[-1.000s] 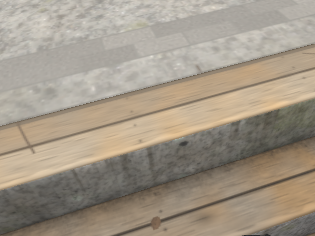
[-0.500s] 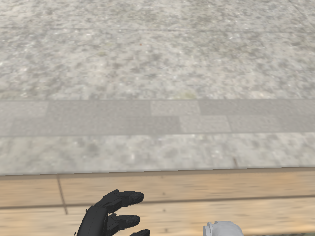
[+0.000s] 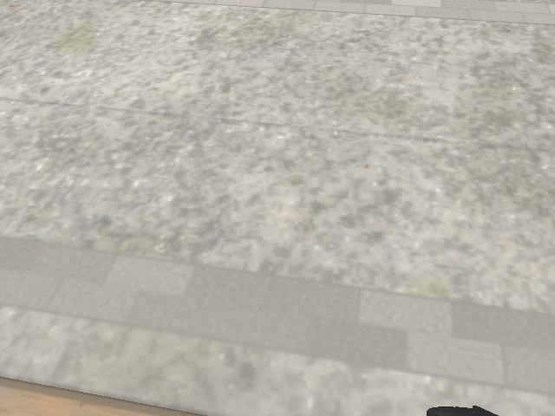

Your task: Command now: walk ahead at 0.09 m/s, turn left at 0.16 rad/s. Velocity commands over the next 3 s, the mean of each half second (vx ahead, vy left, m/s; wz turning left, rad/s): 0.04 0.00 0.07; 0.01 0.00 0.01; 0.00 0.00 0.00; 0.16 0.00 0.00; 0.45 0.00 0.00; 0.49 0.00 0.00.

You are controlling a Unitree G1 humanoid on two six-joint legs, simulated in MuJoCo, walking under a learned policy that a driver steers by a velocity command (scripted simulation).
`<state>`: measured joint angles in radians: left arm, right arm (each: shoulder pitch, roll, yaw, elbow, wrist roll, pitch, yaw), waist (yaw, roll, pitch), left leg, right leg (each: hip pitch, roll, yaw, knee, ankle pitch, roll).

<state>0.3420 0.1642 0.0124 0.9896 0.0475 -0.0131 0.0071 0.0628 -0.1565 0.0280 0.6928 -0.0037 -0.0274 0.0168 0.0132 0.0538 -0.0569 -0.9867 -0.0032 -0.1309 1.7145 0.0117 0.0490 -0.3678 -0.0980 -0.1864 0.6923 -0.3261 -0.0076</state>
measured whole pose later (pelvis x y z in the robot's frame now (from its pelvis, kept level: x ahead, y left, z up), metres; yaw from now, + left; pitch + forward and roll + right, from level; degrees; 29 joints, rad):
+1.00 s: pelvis +0.04 +0.01 +0.02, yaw +0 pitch +1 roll -1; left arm 0.33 0.13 -0.01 1.12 0.02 0.05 0.03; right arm 0.28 -0.16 0.00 1.05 -0.01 0.03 -0.03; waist 0.02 0.01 -0.01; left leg -0.32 0.08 0.03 0.52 -0.22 -0.03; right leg -0.23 -0.06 -0.06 0.49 -0.28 0.04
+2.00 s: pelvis +0.08 +0.02 +0.01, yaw +0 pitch +5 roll +0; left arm 0.31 0.22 0.00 1.09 -0.01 0.00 0.01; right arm 0.29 -0.17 0.01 1.04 -0.02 -0.04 -0.01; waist -0.02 -0.02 -0.10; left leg -0.41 0.02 0.04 0.65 -0.34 0.03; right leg -0.49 -0.03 0.02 1.06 -0.36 -0.05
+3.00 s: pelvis +0.55 -0.08 +0.21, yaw -2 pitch +4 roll +2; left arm 0.61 0.18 0.00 1.03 0.01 -0.07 0.03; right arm -0.06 -0.21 -0.02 0.75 0.03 -0.09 0.07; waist 0.08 0.03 -0.01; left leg -0.53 -0.02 0.12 0.51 -0.02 0.14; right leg 0.19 -0.02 -0.09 0.29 -0.46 -0.02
